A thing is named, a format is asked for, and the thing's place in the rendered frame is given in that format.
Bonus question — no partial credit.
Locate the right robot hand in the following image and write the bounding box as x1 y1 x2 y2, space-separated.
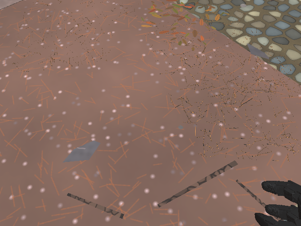
254 180 301 226

